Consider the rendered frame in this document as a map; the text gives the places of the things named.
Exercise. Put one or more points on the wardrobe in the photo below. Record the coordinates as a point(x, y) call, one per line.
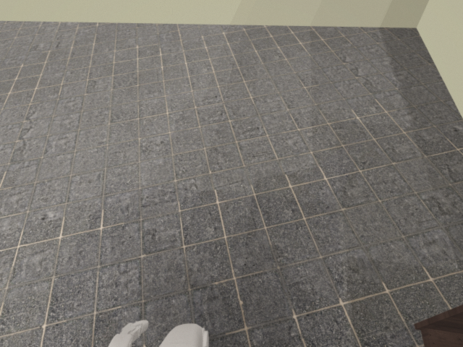
point(444, 329)

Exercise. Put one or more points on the robot left thigh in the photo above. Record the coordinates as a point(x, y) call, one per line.
point(186, 335)

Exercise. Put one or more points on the left robot hand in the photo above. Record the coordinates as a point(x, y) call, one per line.
point(129, 334)

